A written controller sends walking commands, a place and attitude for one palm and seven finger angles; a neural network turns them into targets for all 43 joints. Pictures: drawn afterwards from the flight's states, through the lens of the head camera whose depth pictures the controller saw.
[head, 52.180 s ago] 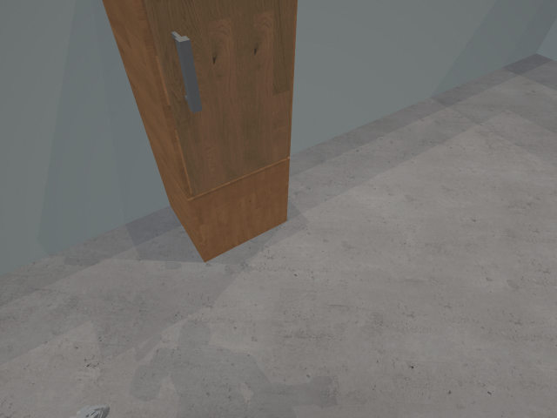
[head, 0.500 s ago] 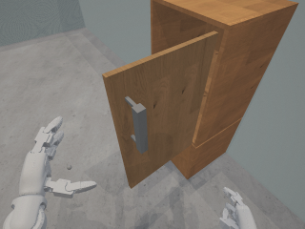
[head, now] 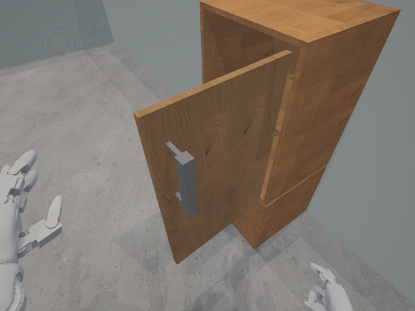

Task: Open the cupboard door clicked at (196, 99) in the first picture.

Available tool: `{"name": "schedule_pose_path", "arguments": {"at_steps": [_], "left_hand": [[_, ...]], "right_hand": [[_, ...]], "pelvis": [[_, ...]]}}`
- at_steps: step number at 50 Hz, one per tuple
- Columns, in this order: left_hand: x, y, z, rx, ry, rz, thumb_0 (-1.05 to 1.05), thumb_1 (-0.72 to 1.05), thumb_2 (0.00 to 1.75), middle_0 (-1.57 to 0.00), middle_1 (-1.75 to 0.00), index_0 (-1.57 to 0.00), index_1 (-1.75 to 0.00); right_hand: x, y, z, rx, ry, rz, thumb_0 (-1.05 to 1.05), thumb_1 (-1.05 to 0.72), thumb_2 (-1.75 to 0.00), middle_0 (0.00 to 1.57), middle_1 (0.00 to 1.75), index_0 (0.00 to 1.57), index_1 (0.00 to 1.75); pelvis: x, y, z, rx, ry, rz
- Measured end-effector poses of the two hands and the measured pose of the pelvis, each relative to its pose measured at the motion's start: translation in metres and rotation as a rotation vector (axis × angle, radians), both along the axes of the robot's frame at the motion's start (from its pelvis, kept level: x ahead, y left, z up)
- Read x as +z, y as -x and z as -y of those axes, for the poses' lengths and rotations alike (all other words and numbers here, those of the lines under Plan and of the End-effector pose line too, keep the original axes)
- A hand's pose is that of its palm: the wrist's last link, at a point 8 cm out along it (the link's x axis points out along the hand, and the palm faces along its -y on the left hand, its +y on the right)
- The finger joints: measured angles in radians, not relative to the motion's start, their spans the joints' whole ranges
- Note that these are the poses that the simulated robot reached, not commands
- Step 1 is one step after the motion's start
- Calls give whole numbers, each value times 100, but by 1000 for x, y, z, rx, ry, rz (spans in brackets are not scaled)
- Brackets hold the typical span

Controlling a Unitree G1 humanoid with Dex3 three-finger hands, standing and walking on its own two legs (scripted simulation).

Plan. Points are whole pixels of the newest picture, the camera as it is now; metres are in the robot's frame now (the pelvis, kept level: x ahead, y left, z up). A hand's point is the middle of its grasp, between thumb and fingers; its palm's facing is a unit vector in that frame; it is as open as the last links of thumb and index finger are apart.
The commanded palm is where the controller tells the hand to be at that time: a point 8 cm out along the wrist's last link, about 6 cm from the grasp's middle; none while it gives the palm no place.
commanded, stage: draw the hand back to the body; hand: left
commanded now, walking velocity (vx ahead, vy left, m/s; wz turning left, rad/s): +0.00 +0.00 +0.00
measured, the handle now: (181, 181) +0.34 +0.11 +0.08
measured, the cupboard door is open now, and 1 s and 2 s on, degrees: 94 94 94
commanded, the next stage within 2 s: step back with the hand held close in 0.36 s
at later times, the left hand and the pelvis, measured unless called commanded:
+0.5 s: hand (54, 225) +0.19 +0.26 +0.15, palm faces +0.46 -0.80 -0.38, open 7.4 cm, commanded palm +0.13 +0.29 +0.17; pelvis -0.01 -0.01 +0.00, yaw +0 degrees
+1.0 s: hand (27, 251) +0.14 +0.27 +0.15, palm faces +0.35 -0.79 -0.51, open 7.4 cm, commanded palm +0.08 +0.31 +0.17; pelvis -0.07 +0.02 -0.01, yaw -2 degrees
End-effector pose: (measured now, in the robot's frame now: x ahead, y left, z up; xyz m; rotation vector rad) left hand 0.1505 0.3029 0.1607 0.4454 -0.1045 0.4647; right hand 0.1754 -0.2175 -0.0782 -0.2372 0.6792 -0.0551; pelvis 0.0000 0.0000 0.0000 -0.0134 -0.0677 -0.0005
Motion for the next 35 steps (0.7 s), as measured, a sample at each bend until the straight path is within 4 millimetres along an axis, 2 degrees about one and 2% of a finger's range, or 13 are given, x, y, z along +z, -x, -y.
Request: {"name": "schedule_pose_path", "arguments": {"at_steps": [5,11,25,31,35], "left_hand": [[4,3,-2,17,-5,15,1,77,85,-21,-30,-21,-30],[0,4,4,8,10,6,2,85,88,-21,-30,-21,-30],[2,8,10,2,8,8,2,89,90,-21,-30,-21,-30],[23,6,10,-52,-106,53,2,89,90,-21,-30,-21,-30],[16,2,11,-100,-119,-3,2,89,90,-21,-30,-21,-30]], "right_hand": [[0,0,2,2,-1,0,1,-90,-90,20,30,21,30],[-1,2,4,4,-4,-2,1,-90,-90,20,30,21,30],[-3,9,8,0,-8,-6,2,-90,-90,20,30,21,30],[1,13,14,-40,-6,-3,2,-90,-90,20,30,21,30],[1,20,20,-96,5,-9,1,-90,-90,20,30,21,30]], "pelvis": [[0,1,2,2,0,2],[1,3,4,3,-2,4],[1,8,10,3,-1,11],[0,13,7,-16,9,-46],[-1,19,0,-31,4,-71]]}}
